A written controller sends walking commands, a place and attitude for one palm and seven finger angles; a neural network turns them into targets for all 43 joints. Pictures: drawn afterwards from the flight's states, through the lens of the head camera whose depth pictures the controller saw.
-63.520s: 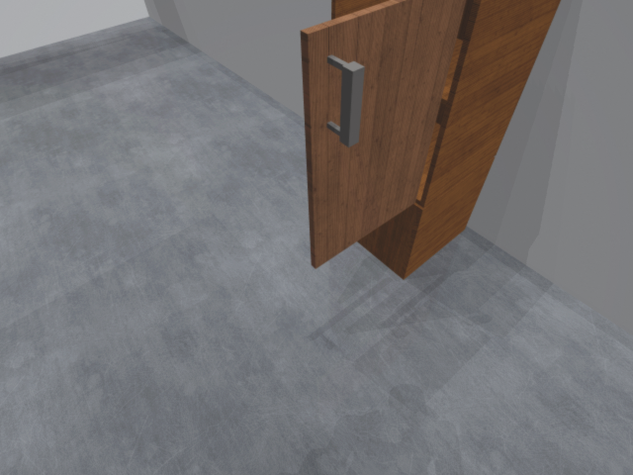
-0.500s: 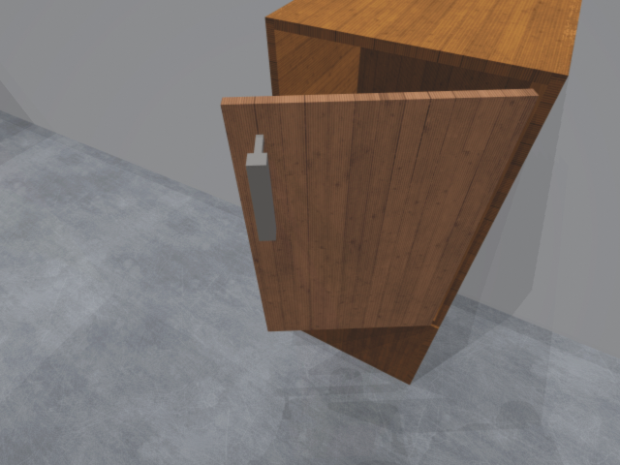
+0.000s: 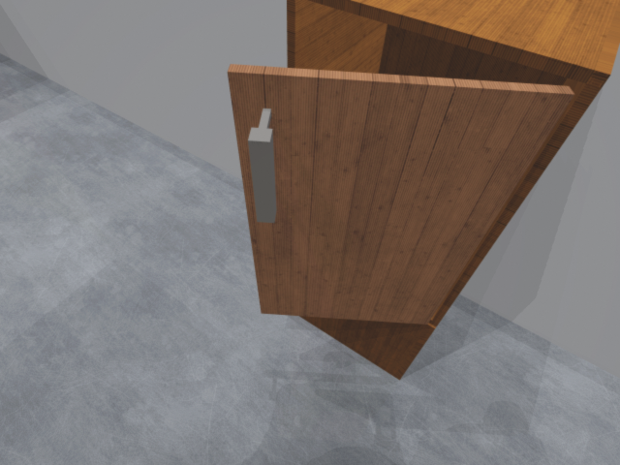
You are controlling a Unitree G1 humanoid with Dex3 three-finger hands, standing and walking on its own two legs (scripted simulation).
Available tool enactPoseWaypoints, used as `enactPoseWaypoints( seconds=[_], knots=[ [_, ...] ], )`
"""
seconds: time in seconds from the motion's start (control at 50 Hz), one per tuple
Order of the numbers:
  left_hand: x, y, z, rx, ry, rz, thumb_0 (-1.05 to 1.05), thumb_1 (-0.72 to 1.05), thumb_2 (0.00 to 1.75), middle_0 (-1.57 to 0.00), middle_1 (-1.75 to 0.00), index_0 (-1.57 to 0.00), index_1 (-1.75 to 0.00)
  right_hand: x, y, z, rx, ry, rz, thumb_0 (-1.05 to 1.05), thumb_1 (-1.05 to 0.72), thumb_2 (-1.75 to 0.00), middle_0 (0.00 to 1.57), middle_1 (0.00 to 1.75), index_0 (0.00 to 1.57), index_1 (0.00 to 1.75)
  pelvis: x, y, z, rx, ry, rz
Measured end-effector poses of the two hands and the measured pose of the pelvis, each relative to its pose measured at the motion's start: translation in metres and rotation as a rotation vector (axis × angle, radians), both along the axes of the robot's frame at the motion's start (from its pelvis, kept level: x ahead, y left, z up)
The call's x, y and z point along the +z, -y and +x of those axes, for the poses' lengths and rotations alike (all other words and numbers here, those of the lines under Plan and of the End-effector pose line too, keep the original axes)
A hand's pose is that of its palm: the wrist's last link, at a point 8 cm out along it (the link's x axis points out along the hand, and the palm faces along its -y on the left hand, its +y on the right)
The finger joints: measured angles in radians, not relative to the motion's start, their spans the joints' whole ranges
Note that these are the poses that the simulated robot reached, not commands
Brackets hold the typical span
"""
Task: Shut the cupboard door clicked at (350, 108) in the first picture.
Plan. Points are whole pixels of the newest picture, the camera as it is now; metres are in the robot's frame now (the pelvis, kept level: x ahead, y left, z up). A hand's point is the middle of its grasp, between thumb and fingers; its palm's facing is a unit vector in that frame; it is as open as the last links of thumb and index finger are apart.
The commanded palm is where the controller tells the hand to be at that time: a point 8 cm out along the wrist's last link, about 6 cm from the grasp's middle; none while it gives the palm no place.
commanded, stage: shuffle to correct the standing spot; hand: left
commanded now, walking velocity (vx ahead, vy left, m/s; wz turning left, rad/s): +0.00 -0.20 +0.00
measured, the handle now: (266, 167) +0.44 +0.09 +0.14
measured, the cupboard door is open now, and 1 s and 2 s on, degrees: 31 31 31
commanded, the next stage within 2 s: come to a stop and stand still in 0.48 s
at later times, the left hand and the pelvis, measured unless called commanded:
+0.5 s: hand out of the picture +0.05 +0.15 -0.16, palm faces +0.05 -0.98 -0.18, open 7.3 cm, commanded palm none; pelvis -0.01 -0.05 +0.02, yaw +2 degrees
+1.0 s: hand out of the picture -0.01 +0.05 -0.16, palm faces +0.08 -0.97 -0.21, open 7.3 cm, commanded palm none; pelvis +0.00 -0.12 +0.01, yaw +1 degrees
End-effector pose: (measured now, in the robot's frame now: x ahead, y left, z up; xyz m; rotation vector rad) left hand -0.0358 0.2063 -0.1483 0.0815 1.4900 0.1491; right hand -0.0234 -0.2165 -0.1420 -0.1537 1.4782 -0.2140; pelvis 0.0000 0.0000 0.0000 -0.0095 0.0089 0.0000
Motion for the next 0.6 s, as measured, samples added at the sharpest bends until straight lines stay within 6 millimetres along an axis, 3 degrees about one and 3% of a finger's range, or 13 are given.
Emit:
enactPoseWaypoints(
  seconds=[0.2, 0.38, 0.5, 0.6],
  knots=[
    [-0.02, 0.006, 0.004, 0.024, 0.011, -0.048, 0.01, 0.91, 0.9, -0.2, -0.3, -0.2, -0.3, 0.007, 0.01, 0.043, 0.044, 0.114, -0.061, 0.0, -0.91, -0.9, 0.2, 0.3, 0.2, 0.3, -0.008, 0.003, 0.005, 0.009, 0.012, -0.011],
    [0.006, -0.005, 0.057, 0.007, 0.144, 0.006, 0.02, 0.93, 0.9, -0.2, -0.3, -0.2, -0.3, 0.025, 0.019, 0.027, 0.079, 0.084, -0.031, 0.0, -0.91, -0.9, 0.2, 0.3, 0.21, 0.3, 0.013, 0.02, -0.002, 0.036, -0.017, -0.037],
    [0.017, 0.012, 0.074, -0.021, 0.162, 0.04, 0.01, 0.92, 0.9, -0.2, -0.3, -0.19, -0.3, 0.027, 0.054, 0.019, 0.065, 0.055, -0.016, 0.01, -0.91, -0.9, 0.2, 0.3, 0.21, 0.3, 0.017, 0.049, -0.006, 0.041, -0.041, -0.047],
    [0.018, 0.047, 0.089, -0.066, 0.188, 0.067, 0.01, 0.92, 0.9, -0.2, -0.3, -0.19, -0.3, 0.009, 0.105, 0.008, 0.023, 0.039, -0.009, 0.0, -0.9, -0.9, 0.2, 0.3, 0.21, 0.3, 0.006, 0.086, -0.009, 0.036, -0.048, -0.014]
  ],
)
